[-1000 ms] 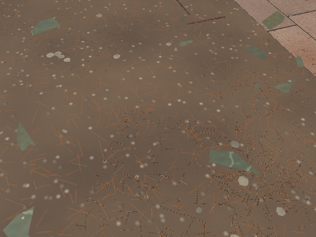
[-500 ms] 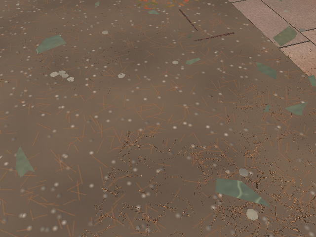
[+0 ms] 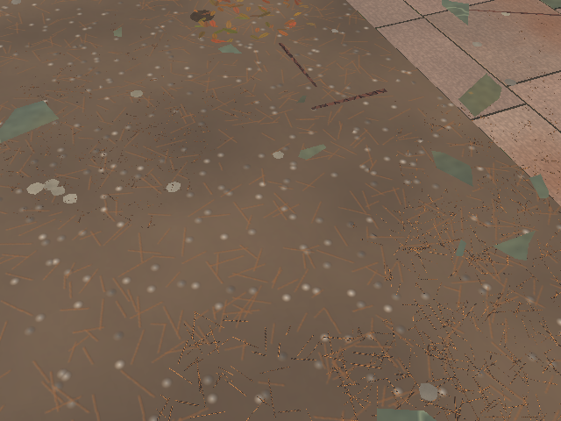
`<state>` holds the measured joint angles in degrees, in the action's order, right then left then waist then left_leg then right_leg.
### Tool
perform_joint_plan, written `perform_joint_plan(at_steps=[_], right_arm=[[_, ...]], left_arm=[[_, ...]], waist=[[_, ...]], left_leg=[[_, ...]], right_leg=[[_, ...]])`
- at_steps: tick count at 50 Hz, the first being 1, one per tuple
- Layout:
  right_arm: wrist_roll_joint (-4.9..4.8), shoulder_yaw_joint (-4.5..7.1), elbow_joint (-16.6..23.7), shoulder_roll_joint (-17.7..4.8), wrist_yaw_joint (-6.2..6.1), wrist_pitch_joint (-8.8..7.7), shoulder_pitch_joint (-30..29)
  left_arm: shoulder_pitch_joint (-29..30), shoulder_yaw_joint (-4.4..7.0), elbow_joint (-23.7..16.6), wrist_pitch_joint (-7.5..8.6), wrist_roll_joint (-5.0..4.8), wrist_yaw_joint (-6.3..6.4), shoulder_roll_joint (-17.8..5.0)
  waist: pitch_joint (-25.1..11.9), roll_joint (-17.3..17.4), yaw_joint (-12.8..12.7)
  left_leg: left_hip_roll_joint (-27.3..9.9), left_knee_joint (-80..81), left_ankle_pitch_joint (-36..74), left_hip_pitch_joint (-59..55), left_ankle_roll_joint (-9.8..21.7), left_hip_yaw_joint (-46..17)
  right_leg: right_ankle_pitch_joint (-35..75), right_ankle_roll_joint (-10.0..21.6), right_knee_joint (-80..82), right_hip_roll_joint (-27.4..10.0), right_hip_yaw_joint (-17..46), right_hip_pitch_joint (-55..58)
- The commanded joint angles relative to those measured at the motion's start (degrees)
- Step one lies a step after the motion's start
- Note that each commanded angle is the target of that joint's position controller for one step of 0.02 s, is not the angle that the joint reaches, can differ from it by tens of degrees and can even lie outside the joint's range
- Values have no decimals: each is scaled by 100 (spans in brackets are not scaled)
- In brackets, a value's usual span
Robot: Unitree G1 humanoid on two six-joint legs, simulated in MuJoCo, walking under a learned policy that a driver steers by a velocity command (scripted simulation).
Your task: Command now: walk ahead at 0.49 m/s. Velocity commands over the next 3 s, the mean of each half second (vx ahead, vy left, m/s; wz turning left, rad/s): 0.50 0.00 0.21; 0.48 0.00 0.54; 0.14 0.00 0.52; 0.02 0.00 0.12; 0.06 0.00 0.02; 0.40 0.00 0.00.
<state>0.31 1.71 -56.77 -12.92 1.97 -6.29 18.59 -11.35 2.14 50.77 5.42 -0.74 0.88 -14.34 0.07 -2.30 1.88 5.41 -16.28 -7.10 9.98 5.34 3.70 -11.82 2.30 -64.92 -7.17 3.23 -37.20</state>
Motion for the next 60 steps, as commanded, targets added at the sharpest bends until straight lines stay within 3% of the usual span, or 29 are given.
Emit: perform_joint_plan(at_steps=[1,5,9,12,13,14,15,16,17,18,20,22,26,30,34,37,40,41,42,43,44,45,46,47,48,50,53,57,60], right_arm=[[-10,124,321,-762,-114,-94,-227],[-99,150,225,-918,-194,-21,223],[-159,159,62,-924,-200,71,653],[-171,215,70,-1042,-239,166,607],[-168,226,104,-1079,-246,196,494],[-129,181,160,-961,-241,209,403],[-38,67,352,-673,-224,188,274],[-111,-130,414,99,-208,74,971],[-249,-4,335,-467,-208,-14,889],[-345,126,483,-871,-218,-35,427],[-240,184,573,-765,-279,49,7],[-237,218,581,-525,-251,212,154],[-203,252,837,-362,-223,389,-163],[-168,253,1119,-329,-130,378,-799],[-144,198,1472,-253,23,357,-1638],[-170,197,1724,-278,125,364,-1992],[-175,322,1830,-520,172,396,-1688],[-197,437,1721,-713,164,404,-1119],[-204,633,1466,-1046,107,407,-170],[-193,843,1273,-1633,-37,455,643],[-187,867,1457,-2136,-50,387,268],[-107,703,1493,-1620,-12,326,518],[-50,607,1493,-1294,-1,255,251],[-82,539,1599,-1087,14,212,-261],[-99,477,1703,-876,-4,210,-670],[-53,461,1806,-884,-53,224,-852],[-56,541,1771,-1171,-179,248,-642],[-173,541,1772,-1151,-344,459,-447],[-163,541,1786,-1160,-433,592,-323]], left_arm=[[-190,67,-243,-32,69,37,-240],[718,33,-475,28,21,-28,-164],[1408,15,-723,75,-46,-156,-213],[1243,83,-779,184,-54,-236,-425],[879,148,-693,215,-48,-233,-541],[56,287,-451,240,-37,-197,-791],[-1098,429,-242,260,47,-141,-1261],[-1634,552,-91,189,108,-152,-1747],[-1616,400,-135,196,136,-156,-1139],[-1103,292,-246,214,112,-148,-804],[-279,182,-334,211,82,-183,-470],[-111,159,-244,228,131,-186,-321],[-301,258,-55,244,164,-95,-553],[-400,307,12,172,169,7,-710],[-727,357,107,84,98,65,-853],[-869,401,169,-22,18,61,-949],[-662,469,92,-118,-42,80,-1196],[-560,486,59,-167,-57,91,-1269],[-458,468,11,-195,-78,95,-1259],[-521,380,-145,-146,63,92,-1023],[-909,141,-508,78,117,8,-227],[-235,221,-633,347,-103,-82,-732],[163,247,-777,421,-256,-98,-822],[118,246,-710,414,-141,-40,-788],[23,317,-622,337,34,22,-882],[-159,363,-666,135,122,37,-847],[52,300,-847,-28,195,86,-589],[748,216,-1100,-92,154,50,-479],[1188,202,-1256,-109,108,-32,-537]], waist=[[304,433,-267],[307,451,60],[469,494,295],[391,621,59],[220,674,-181],[-261,605,-564],[-1184,142,-1016],[-1966,-1479,-778],[-1996,-1163,-874],[-1244,-760,-776],[-484,-214,-448],[-214,-398,-198],[88,-140,-124],[277,-94,-246],[533,5,-538],[622,-41,-586],[223,-315,-226],[-114,-365,122],[-614,-222,624],[-1078,595,853],[-1703,1865,90],[-1984,1075,533],[-1207,885,436],[-694,289,87],[-522,211,-146],[-452,260,-392],[-460,364,-408],[-627,735,-158],[-635,844,19]], left_leg=[[-1628,1161,377,541,987,-1243],[-1528,1063,467,70,725,-949],[-1740,742,284,-513,683,-1107],[-1934,272,383,-794,572,-1426],[-1870,-96,831,-749,494,-1425],[-1552,-993,1501,-526,351,-1234],[-1117,-2752,838,454,120,-872],[-200,-4786,-1812,2731,-270,-360],[-395,-5746,-2440,3275,-230,-1200],[-665,-5963,-1953,3556,-152,-1249],[-1097,-5529,-1094,3160,-197,-1080],[-1270,-5222,-723,2675,-215,-1027],[-1308,-4834,-156,3097,-295,-1051],[-1264,-3610,723,3260,-345,-907],[-1221,-2716,944,3313,-249,-460],[-1140,-2354,460,3311,-98,-198],[-649,-2236,-368,2292,199,304],[-379,-2133,-518,1526,346,452],[-100,-1691,-156,126,563,449],[-961,-1465,-148,-1598,912,-1031],[-2361,-511,-1064,-3204,2068,-4576],[-2489,142,-1227,-3223,1931,-5056],[-2351,21,-224,-2630,1660,-4096],[-2071,-106,1046,-1604,1419,-3192],[-1824,-168,1925,-851,1213,-2521],[-1584,-96,2949,-21,1140,-2072],[-1309,-170,3980,373,1093,-1589],[-1029,-456,3376,295,674,-1534],[-1104,-692,2671,77,508,-1941]], right_leg=[[877,-157,833,-246,19,-167],[1738,-204,2437,9,-195,3],[1465,-194,3202,183,-228,87],[855,-56,3674,335,-191,627],[685,10,3814,456,-289,1185],[614,150,3902,533,-338,2305],[635,530,3768,-388,557,4022],[-158,1306,4256,-1754,2923,6045],[-625,1288,4690,-1773,3647,5851],[-384,1015,4738,-1633,2738,5145],[410,774,5126,-1154,1395,3764],[791,665,5454,-847,603,3129],[1650,784,5665,-865,-203,3003],[1612,711,5777,-815,-790,3184],[1599,649,5723,-940,-1197,3632],[1961,556,5422,-1075,-1398,4142],[4387,388,4433,-1076,-1662,4284],[5159,315,3585,-998,-1754,4197],[5021,129,2310,-754,-1867,3693],[2640,-169,395,-437,-1854,2074],[-2032,-462,-1625,858,-951,-320],[-1973,-280,-1939,713,217,-906],[-1551,-140,-1737,492,148,-1178],[-1127,-139,-1198,227,142,-805],[-960,-197,-740,35,115,-322],[-828,-337,-322,1,77,314],[-272,-544,532,288,-100,390],[842,-600,2034,637,-85,534],[1080,-598,2731,814,17,600]])
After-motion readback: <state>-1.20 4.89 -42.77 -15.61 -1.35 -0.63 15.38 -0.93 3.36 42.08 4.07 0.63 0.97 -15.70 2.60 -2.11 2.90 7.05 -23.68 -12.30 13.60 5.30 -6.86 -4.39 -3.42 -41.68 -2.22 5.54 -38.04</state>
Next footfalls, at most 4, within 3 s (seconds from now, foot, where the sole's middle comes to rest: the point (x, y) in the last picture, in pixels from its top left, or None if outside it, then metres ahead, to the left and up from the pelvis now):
0.30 right None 0.33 -0.17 -0.78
0.86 left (223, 406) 0.56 0.14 -0.78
1.34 right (244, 311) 0.82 0.10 -0.78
1.68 left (189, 395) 0.59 0.23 -0.78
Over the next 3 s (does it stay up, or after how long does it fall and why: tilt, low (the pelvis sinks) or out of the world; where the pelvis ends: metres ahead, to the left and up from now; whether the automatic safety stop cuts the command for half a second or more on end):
stays up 0.85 0.28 -0.01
